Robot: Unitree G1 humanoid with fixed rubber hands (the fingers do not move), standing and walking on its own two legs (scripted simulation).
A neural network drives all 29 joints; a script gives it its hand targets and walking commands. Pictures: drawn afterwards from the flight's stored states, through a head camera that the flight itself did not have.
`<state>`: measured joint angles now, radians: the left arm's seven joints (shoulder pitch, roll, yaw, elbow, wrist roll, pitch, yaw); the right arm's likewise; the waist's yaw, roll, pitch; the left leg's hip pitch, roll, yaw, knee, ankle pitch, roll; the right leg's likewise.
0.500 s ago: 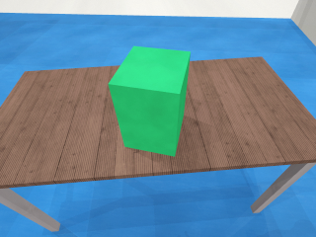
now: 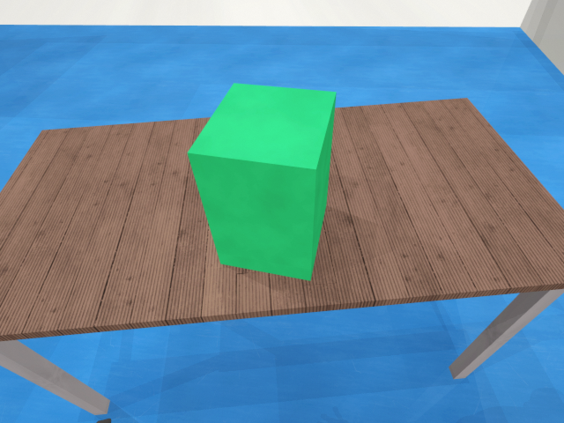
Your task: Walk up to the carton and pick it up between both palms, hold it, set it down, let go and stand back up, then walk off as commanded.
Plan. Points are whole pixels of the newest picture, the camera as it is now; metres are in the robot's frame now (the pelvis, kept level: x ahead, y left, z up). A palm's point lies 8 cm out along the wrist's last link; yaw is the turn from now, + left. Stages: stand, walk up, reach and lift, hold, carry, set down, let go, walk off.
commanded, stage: walk off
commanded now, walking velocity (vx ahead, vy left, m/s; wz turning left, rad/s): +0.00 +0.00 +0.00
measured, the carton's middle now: (273, 185) +0.51 +0.04 +0.04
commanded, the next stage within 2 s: none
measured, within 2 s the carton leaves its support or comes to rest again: neither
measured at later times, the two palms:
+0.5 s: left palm out of the picture +0.09 +0.34 -0.10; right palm out of the picture +0.03 -0.32 -0.11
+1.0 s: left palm out of the picture -0.03 +0.37 -0.13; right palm out of the picture -0.05 -0.30 -0.09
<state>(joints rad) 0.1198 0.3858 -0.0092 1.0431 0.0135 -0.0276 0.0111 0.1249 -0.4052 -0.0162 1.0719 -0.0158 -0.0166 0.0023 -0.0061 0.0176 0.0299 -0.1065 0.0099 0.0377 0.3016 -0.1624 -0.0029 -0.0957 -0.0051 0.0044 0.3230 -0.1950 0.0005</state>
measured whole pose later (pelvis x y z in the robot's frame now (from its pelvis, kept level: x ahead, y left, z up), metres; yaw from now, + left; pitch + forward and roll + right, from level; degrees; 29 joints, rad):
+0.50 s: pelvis -0.05 +0.02 -0.01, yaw -2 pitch +0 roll +1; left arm 0.09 0.42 0.08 0.81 0.05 0.05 0.02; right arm 0.16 -0.43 -0.09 0.85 -0.01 0.07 0.01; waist 0.00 -0.02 0.14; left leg -0.35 -0.08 -0.07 0.91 -0.52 0.02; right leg -0.31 -0.04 0.05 0.53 -0.21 0.00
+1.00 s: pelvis -0.16 +0.04 -0.02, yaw -3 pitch +0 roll -1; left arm 0.15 0.49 0.10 0.70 0.01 0.08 0.02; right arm 0.16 -0.43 -0.08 0.64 -0.03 0.02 -0.04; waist 0.00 -0.05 0.26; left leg -0.38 0.02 -0.03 0.63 -0.25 0.00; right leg -0.38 0.09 0.18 0.90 -0.52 -0.01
